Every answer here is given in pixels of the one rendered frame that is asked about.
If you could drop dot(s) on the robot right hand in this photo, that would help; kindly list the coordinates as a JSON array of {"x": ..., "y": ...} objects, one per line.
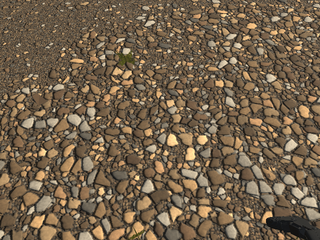
[{"x": 295, "y": 225}]

